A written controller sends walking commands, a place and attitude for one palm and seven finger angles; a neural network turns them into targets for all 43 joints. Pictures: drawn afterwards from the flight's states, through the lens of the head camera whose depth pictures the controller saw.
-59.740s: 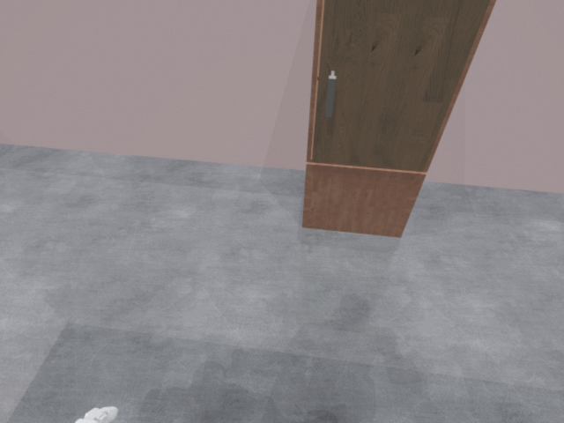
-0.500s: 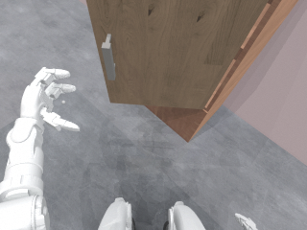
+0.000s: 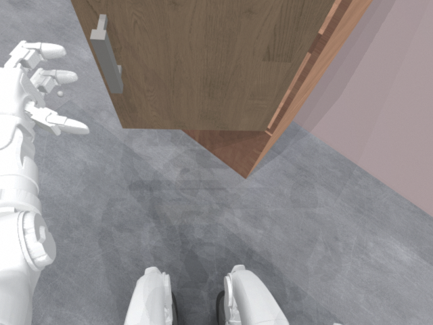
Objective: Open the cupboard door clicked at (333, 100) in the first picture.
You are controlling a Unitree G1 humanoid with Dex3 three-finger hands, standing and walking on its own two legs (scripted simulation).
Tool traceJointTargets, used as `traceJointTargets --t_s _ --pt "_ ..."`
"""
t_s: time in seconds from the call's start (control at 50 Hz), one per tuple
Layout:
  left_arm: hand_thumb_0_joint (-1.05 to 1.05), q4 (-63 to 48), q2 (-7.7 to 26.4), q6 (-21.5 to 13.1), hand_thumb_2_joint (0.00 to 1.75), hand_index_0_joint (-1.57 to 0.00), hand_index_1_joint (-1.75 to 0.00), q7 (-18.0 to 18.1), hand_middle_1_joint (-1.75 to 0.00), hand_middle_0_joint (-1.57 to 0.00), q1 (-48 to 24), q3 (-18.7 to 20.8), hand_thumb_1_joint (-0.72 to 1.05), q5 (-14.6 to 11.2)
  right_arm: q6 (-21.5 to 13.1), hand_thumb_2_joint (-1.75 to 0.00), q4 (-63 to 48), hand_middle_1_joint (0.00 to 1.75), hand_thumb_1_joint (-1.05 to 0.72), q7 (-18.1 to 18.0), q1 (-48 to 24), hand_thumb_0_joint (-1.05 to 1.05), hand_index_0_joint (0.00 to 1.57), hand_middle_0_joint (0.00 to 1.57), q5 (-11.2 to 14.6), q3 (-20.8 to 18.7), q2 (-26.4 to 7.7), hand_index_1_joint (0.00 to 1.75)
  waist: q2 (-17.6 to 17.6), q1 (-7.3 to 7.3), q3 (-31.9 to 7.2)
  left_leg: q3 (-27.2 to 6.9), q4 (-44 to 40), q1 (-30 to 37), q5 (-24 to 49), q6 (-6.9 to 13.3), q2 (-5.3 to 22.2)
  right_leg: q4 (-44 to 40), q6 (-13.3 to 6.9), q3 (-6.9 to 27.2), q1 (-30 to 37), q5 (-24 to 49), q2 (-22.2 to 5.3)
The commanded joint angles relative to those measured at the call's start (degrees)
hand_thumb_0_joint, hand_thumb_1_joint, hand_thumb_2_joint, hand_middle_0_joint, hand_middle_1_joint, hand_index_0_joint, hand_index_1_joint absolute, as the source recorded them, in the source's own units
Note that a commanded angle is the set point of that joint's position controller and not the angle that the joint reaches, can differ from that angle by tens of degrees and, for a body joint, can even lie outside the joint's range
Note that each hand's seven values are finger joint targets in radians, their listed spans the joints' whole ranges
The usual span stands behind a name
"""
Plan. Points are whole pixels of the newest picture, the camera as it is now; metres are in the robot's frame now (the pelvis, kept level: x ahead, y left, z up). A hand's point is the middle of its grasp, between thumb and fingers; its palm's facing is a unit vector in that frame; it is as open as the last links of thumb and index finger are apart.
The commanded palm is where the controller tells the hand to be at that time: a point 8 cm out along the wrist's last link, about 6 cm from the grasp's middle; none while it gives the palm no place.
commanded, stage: move the hooked fingers beside the handle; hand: left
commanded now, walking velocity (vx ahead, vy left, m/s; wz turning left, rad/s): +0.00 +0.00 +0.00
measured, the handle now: (110, 56) +0.59 +0.16 +0.06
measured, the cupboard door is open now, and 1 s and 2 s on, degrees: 41 41 41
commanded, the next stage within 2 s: slide the fingers in behind the handle in 1.00 s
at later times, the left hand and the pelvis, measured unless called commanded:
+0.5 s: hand (61, 80) +0.53 +0.24 +0.06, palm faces +0.00 -1.00 -0.01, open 14.0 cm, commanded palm +0.52 +0.27 +0.06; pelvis +0.00 +0.01 +0.00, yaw -2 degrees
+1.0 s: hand (67, 82) +0.53 +0.23 +0.05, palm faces -0.01 -1.00 -0.03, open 14.0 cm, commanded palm +0.52 +0.26 +0.05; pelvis +0.00 +0.02 +0.00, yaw -1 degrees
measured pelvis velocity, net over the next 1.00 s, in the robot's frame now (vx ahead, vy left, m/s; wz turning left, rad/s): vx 0.00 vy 0.02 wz -0.02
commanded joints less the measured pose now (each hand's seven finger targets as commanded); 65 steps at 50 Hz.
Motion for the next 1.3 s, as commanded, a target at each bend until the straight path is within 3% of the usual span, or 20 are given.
traceJointTargets --t_s 0.0,0.1,0.18,0.22,0.28,0.4,0.46,0.52,0.56,0.58,0.64,0.72,0.78,0.82,1.02,1.04,1.08,1.12,1.22,1.28 --pt "0.00 -11.7 18.7 -4.7 0.30 -0.30 -1.20 0.0 -1.20 -0.30 -26.1 2.6 -0.50 -0.4 -0.5 -0.90 -2.7 0.30 -0.90 -0.7 9.6 0.00 0.20 0.20 -0.5 -3.5 -11.0 0.30 6.9 -1.01 -29.3 -4.9 -5.1 22.4 20.2 0.6 -1.9 -8.5 0.6 4.9 9.8 17.6 1.1" --pt "0.00 -9.1 20.2 -3.3 0.30 -0.30 -1.20 -0.5 -1.20 -0.30 -29.0 2.8 -0.50 0.3 -0.1 -0.90 -1.8 0.30 -0.90 -0.4 11.1 0.00 0.20 0.20 -0.7 -3.3 -11.3 0.30 10.0 -1.75 -30.8 -5.4 -4.2 23.5 21.6 0.6 -1.6 -8.1 0.5 4.6 7.9 17.9 1.4" --pt "0.00 -7.2 19.0 -1.4 0.30 -0.30 -1.20 0.0 -1.20 -0.30 -34.1 0.3 -0.50 1.7 0.3 -0.90 -1.4 0.30 -0.90 -0.3 12.4 0.00 0.20 0.20 -1.0 -2.9 -11.6 0.30 10.3 -3.77 -30.0 -6.3 -3.9 23.5 20.5 0.7 -1.2 -7.9 0.5 3.8 4.4 15.8 1.6" --pt "0.00 -7.5 21.9 -1.1 0.30 -0.30 -1.20 0.5 -1.20 -0.30 -32.2 2.7 -0.50 2.0 0.5 -0.90 -1.8 0.30 -0.90 -0.3 13.0 0.00 0.20 0.20 -1.2 -2.9 -11.8 0.30 10.3 -2.69 -31.3 -6.1 -3.8 23.0 21.6 0.7 -1.3 -7.6 0.5 3.9 6.0 16.9 1.5" --pt "0.00 -10.7 21.4 -2.0 0.30 -0.30 -1.20 0.6 -1.20 -0.30 -28.6 3.8 -0.50 1.8 1.1 -0.90 -2.5 0.30 -0.90 0.3 13.4 0.00 0.20 0.20 -1.6 -3.3 -11.7 0.30 13.3 -0.73 -35.9 -6.6 -4.4 28.7 26.8 0.0 -1.1 -7.0 0.1 3.3 6.0 19.6 1.6" --pt "0.00 -12.0 22.9 -1.8 0.30 -0.30 -1.20 0.9 -1.20 -0.30 -26.9 5.7 -0.50 1.3 1.9 -0.90 -2.9 0.30 -0.90 0.6 13.3 0.00 0.20 0.20 -1.2 -3.3 -11.5 0.30 8.9 -0.88 -32.6 -5.9 -5.5 25.0 24.4 0.4 -1.1 -8.3 0.6 3.6 9.9 20.2 1.9" --pt "0.00 -14.9 20.9 -3.0 0.30 -0.30 -1.20 1.1 -1.20 -0.30 -27.4 4.6 -0.50 1.2 1.8 -0.90 -2.7 0.30 -0.90 0.7 13.3 0.00 0.20 0.20 -1.1 -3.6 -11.3 0.30 11.7 -0.76 -34.0 -6.5 -6.4 30.0 26.2 0.0 -1.0 -8.5 0.3 3.3 7.8 19.9 2.0" --pt "0.00 -15.6 16.0 -4.3 0.30 -0.30 -1.20 1.3 -1.20 -0.30 -28.5 1.2 -0.50 0.9 1.8 -0.90 -1.7 0.30 -0.90 1.0 13.1 0.00 0.20 0.20 -1.3 -3.9 -11.0 0.30 13.2 -1.68 -32.0 -8.0 -7.4 34.7 26.3 -0.7 -0.6 -9.2 0.1 2.3 3.1 16.9 2.0" --pt "0.00 -12.8 11.9 -3.9 0.30 -0.30 -1.20 1.0 -1.20 -0.30 -27.9 -1.4 -0.50 0.4 1.8 -0.90 -0.9 0.30 -0.90 1.0 13.2 0.00 0.20 0.20 -1.3 -4.1 -11.1 0.30 12.0 -2.97 -29.2 -8.4 -7.6 35.5 25.7 -0.7 -0.4 -9.7 0.1 1.8 0.5 16.0 2.1" --pt "0.00 -10.0 13.4 -3.3 0.30 -0.30 -1.20 1.2 -1.20 -0.30 -27.3 -0.3 -0.50 0.5 2.0 -0.90 -0.7 0.30 -0.90 0.9 13.4 0.00 0.20 0.20 -1.3 -4.0 -11.5 0.30 10.0 -2.84 -26.8 -8.4 -7.9 33.1 23.4 -0.7 -0.5 -9.9 0.1 1.8 0.7 14.8 2.1" --pt "0.00 -6.8 10.1 -2.1 0.30 -0.30 -1.20 1.6 -1.20 -0.30 -29.1 -3.2 -0.50 0.9 2.0 -0.90 -1.0 0.30 -0.90 0.7 13.4 0.00 0.20 0.20 -1.3 -3.8 -11.5 0.30 9.6 -4.21 -23.5 -8.9 -8.4 31.5 20.4 -0.4 -0.8 -9.7 -0.1 1.4 -2.1 12.8 1.8" --pt "0.00 -10.2 12.2 -3.9 0.30 -0.30 -1.20 3.3 -1.20 -0.30 -30.6 -1.5 -0.50 1.6 2.0 -0.90 -1.7 0.30 -0.90 0.8 12.9 0.00 0.20 0.20 -2.1 -3.9 -11.7 0.30 12.1 -2.97 -28.4 -9.5 -7.6 34.3 23.6 -1.0 -0.8 -8.2 -0.3 1.4 -2.7 13.7 1.4" --pt "0.00 -13.1 16.5 -6.3 0.30 -0.30 -1.20 4.1 -1.20 -0.30 -29.4 2.4 -0.50 1.6 2.3 -0.90 -2.2 0.30 -0.90 1.2 12.7 0.00 0.20 0.20 -2.3 -3.9 -11.6 0.30 14.1 -0.93 -33.1 -9.7 -7.2 37.3 29.1 -1.8 -0.5 -7.4 -0.5 1.5 -0.2 15.9 1.6" --pt "0.00 -14.7 15.5 -6.8 0.30 -0.30 -1.20 4.5 -1.20 -0.30 -30.0 1.5 -0.50 2.0 2.6 -0.90 -2.5 0.30 -0.90 1.4 12.2 0.00 0.20 0.20 -2.1 -4.0 -11.3 0.30 14.5 -1.12 -34.2 -9.4 -6.9 37.9 29.8 -1.6 -0.6 -7.5 -0.3 1.7 0.6 16.5 1.6" --pt "0.00 -8.8 15.5 -4.1 0.30 -0.30 -1.20 3.9 -1.20 -0.30 -32.0 -0.1 -0.50 2.3 3.2 -0.90 -2.1 0.30 -0.90 0.6 12.4 0.00 0.20 0.20 -1.6 -3.3 -11.6 0.30 9.0 -3.74 -28.0 -8.6 -7.2 29.7 20.9 -0.4 -1.0 -8.8 0.1 2.0 1.8 13.9 1.9" --pt "0.00 -10.4 14.5 -4.8 0.30 -0.30 -1.20 3.6 -1.20 -0.30 -33.4 -0.7 -0.50 1.8 2.8 -0.90 -2.0 0.30 -0.90 0.6 12.5 0.00 0.20 0.20 -1.7 -3.3 -11.4 0.30 11.5 -3.74 -28.9 -8.8 -7.1 31.7 21.9 -0.5 -1.0 -8.6 0.0 2.1 0.8 14.2 1.9" --pt "0.00 -9.6 16.2 -4.9 0.30 -0.30 -1.20 3.1 -1.20 -0.30 -32.2 0.4 -0.50 2.0 2.7 -0.90 -1.7 0.30 -0.90 0.6 12.4 0.00 0.20 0.20 -1.8 -3.3 -11.7 0.30 11.9 -3.11 -30.4 -8.7 -6.5 31.5 22.8 -0.6 -0.9 -8.3 -0.1 2.1 1.1 14.6 1.8" --pt "0.00 -7.0 12.9 -4.1 0.30 -0.30 -1.20 2.5 -1.20 -0.30 -31.4 -1.9 -0.50 1.7 2.6 -0.90 -1.4 0.30 -0.90 0.7 12.7 0.00 0.20 0.20 -1.7 -3.3 -11.4 0.30 9.8 -4.12 -28.5 -8.4 -6.2 29.7 21.4 -0.3 -1.0 -8.7 0.0 2.1 0.8 14.2 1.9" --pt "0.00 -6.5 14.2 -2.4 0.30 -0.30 -1.20 2.7 -1.20 -0.30 -30.5 -1.1 -0.50 1.8 2.7 -0.90 -1.9 0.30 -0.90 0.7 13.1 0.00 0.20 0.20 -1.7 -3.2 -11.5 0.30 9.6 -3.45 -28.4 -7.6 -6.1 27.3 21.0 0.0 -1.2 -8.6 0.1 2.4 2.3 14.8 1.9" --pt "0.00 -10.8 14.8 -3.4 0.30 -0.30 -1.20 3.6 -1.20 -0.30 -31.5 -0.1 -0.50 1.6 2.5 -0.90 -2.1 0.30 -0.90 0.9 12.9 0.00 0.20 0.20 -1.8 -3.4 -11.2 0.30 12.2 -2.56 -32.3 -7.3 -5.6 29.8 23.6 -0.2 -1.2 -8.2 0.0 2.7 3.2 16.5 1.9"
